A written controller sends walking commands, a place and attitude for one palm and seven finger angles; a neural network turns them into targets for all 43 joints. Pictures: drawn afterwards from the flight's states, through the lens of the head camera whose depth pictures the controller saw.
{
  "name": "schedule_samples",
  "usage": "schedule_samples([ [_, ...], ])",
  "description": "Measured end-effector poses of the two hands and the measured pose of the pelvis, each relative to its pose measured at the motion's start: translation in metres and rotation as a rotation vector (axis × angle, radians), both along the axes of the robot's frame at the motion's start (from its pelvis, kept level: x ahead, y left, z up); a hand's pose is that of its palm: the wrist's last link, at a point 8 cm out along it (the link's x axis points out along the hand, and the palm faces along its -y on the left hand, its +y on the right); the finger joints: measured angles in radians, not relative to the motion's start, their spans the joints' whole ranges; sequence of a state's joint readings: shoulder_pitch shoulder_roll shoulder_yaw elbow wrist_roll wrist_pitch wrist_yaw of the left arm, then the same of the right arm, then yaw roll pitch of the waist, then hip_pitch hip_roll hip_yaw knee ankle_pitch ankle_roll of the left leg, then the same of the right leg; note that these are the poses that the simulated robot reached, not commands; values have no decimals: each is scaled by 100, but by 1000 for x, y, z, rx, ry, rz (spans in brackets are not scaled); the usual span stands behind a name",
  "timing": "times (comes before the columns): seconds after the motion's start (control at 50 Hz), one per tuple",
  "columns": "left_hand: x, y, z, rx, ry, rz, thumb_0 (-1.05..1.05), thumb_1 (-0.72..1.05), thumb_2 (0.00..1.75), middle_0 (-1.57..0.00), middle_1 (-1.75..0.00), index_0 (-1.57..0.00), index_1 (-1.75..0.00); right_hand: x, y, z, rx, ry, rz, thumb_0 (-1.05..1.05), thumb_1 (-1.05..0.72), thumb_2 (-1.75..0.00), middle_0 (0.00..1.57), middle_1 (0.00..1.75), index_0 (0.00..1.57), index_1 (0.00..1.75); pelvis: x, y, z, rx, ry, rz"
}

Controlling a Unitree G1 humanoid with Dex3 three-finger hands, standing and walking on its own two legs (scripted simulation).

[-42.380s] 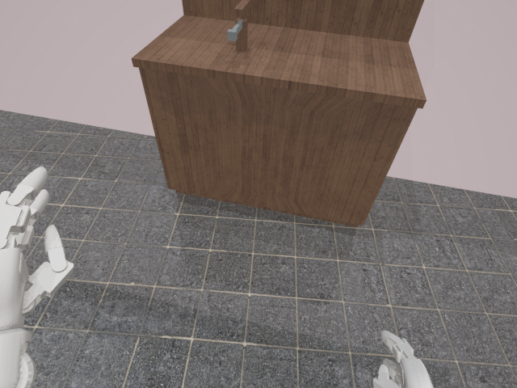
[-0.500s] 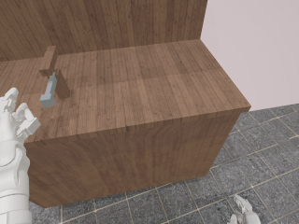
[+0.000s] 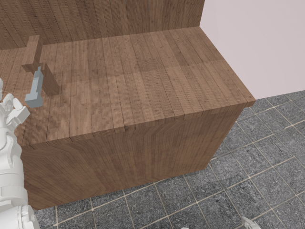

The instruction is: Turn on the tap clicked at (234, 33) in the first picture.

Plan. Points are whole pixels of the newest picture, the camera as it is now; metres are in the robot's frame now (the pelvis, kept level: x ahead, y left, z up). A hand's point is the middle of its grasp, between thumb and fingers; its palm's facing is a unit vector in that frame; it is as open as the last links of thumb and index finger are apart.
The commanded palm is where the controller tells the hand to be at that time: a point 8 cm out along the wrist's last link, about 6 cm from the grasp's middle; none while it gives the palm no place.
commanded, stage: reach beside the lever's end, fingers flat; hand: left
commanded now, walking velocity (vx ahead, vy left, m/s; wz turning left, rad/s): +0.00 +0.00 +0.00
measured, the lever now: (34, 100) +0.40 +0.33 +0.11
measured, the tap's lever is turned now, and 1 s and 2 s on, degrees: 0 3 27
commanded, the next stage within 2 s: push the lever round in 0.50 s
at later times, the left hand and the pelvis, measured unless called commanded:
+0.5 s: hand (20, 111) +0.37 +0.36 +0.10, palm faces +0.52 -0.85 -0.07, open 7.8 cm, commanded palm +0.33 +0.39 +0.11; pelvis +0.01 +0.01 +0.00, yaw -1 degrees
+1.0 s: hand (32, 109) +0.37 +0.33 +0.10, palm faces +0.51 -0.86 -0.06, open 7.7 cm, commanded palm +0.33 +0.36 +0.11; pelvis +0.00 +0.00 +0.00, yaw +0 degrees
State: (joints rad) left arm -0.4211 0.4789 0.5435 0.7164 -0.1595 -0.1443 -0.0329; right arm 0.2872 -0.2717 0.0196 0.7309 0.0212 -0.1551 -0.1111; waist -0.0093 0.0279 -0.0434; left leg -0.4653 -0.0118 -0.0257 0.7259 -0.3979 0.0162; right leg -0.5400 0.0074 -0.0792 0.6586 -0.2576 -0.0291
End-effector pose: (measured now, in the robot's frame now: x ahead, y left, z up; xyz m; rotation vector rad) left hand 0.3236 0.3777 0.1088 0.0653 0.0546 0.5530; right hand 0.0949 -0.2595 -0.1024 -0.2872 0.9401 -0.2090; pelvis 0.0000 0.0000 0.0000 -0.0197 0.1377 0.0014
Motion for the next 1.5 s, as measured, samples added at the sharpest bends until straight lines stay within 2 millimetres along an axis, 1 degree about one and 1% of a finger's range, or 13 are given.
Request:
schedule_samples([
  [0.12,19,3,-1,14,-21,-21,1,90,90,-15,-16,-15,-15,-9,0,-3,-10,48,-8,1,-90,-90,20,30,20,30,2,3,-2,-5,28,-3],
  [0.22,24,4,-2,5,-21,-42,1,90,90,-15,-16,-15,-15,-14,1,-3,-3,71,-31,1,-90,-90,20,30,20,30,8,6,-2,-8,38,-13],
  [0.34,16,9,-7,-12,-11,-28,1,90,90,-15,-15,-15,-15,-11,4,-2,8,69,-43,1,-90,-90,20,30,20,30,12,8,-1,-9,36,-20],
  [0.42,6,15,-12,-17,-4,-3,1,90,90,-15,-15,-15,-15,-4,6,-1,6,59,-32,1,-90,-90,20,30,20,30,12,8,-2,-11,32,-16],
  [0.5,1,17,-9,0,-22,0,1,90,90,-15,-15,-15,-15,4,7,0,-3,46,-10,1,-90,-90,20,30,20,30,11,8,-2,-14,26,-7],
  [0.62,4,9,0,2,-51,-43,1,90,90,-15,-15,-15,-15,18,11,2,-4,10,11,1,-90,-90,20,30,20,30,8,8,-2,-16,19,4],
  [0.76,11,-4,0,-13,-15,-56,1,90,90,-15,-15,-15,-15,25,15,3,20,-31,14,1,-90,-90,20,30,20,30,8,7,0,-10,16,1],
  [0.94,4,-13,-1,4,-26,-26,1,91,90,-15,-15,-15,-15,16,11,0,30,-7,12,1,-90,-90,20,30,20,30,6,2,0,-6,7,-1],
  [1.16,6,-23,0,15,-14,-21,1,93,91,-15,-15,-15,-15,4,-1,-4,10,32,8,1,-90,-90,20,30,20,30,1,-5,0,-4,4,13],
  [1.34,11,-38,-1,11,-24,-34,2,94,91,-15,-15,-15,-15,5,-4,-3,13,14,2,1,-90,-90,20,30,20,30,0,-7,0,0,-1,10],
  [1.5,14,-47,-1,5,-29,-5,2,94,91,-15,-15,-15,-15,8,-1,-3,24,5,9,1,-90,-90,20,30,20,30,-1,-8,1,1,-1,11],
])
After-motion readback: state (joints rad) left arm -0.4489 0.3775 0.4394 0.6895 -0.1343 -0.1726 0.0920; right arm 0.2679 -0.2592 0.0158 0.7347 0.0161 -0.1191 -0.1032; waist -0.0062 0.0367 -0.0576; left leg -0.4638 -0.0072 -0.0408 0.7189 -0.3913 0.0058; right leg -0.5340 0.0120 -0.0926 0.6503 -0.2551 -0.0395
